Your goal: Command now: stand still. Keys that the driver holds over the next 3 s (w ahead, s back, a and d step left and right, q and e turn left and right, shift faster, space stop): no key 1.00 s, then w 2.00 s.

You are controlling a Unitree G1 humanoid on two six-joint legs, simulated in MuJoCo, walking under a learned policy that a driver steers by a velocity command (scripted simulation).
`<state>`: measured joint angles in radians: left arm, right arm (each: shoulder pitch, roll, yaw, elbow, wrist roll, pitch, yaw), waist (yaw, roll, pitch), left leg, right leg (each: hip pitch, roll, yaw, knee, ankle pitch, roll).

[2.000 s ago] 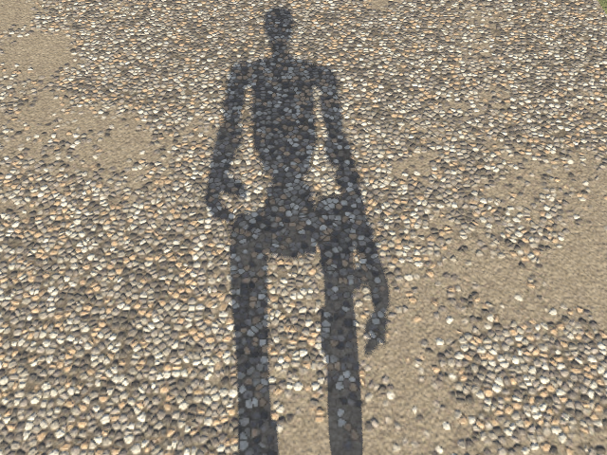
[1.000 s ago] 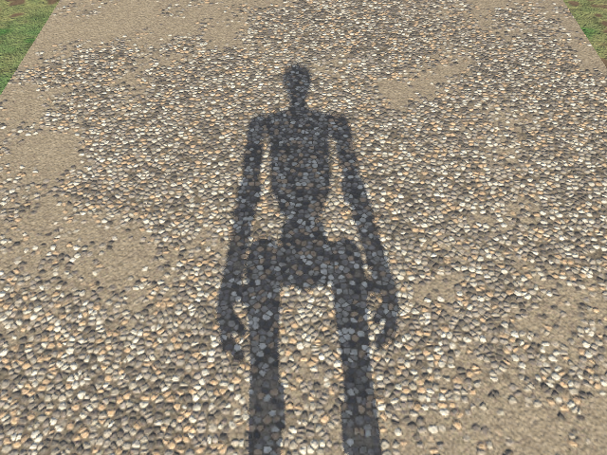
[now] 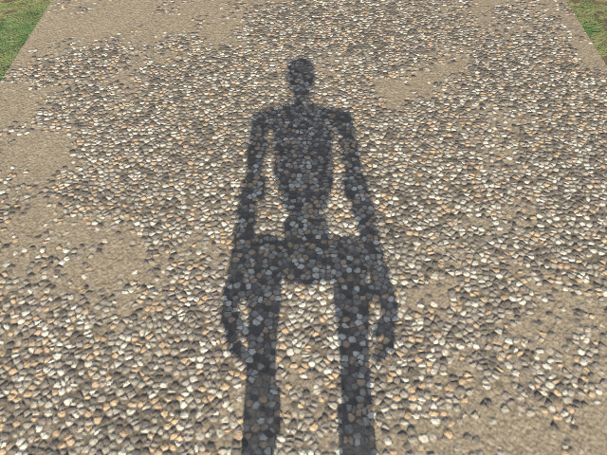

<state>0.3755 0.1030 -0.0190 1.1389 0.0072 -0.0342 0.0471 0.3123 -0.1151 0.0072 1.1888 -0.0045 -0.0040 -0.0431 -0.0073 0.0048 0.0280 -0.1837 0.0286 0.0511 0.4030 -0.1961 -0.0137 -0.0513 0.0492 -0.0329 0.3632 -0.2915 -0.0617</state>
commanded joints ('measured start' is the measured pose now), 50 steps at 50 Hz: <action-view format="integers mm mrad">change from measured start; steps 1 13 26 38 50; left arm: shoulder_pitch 103 115 126 133 139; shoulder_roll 66 64 63 62 61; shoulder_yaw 9 8 7 6 6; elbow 0 0 -1 -2 -3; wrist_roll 0 -1 -1 -1 -1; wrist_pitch -3 -3 -4 -5 -5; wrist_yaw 2 2 2 1 1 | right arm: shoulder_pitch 83 93 104 112 120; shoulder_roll -58 -55 -52 -49 -47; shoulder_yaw -6 -4 -2 -1 -1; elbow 2 4 6 5 5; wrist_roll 0 1 1 2 2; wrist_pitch -1 0 0 0 0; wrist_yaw -2 -2 -3 -3 -2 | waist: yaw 0 1 2 3 3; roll -12 -12 -12 -11 -11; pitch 71 74 76 79 81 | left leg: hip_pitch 35 32 28 26 24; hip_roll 80 81 83 84 84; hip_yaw -78 -73 -70 -68 -67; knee -32 -27 -23 -20 -20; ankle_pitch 150 147 146 145 145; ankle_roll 29 25 21 19 19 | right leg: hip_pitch -110 -106 -104 -102 -102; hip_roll -146 -145 -145 -145 -145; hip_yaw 110 110 110 109 108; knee -78 -77 -77 -75 -74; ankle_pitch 272 291 304 309 308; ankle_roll -2 -2 -1 -2 -2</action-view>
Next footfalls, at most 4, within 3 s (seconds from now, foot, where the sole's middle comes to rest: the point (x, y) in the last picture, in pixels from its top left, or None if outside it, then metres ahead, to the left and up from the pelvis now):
1.38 left None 0.21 0.14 -0.78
1.90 right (327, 441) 0.55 -0.01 -0.78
2.48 left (256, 321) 0.87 0.16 -0.78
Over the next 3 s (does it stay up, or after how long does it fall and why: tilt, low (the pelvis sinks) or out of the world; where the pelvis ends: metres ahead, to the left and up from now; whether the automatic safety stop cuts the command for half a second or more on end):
stays up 0.98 0.08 -0.01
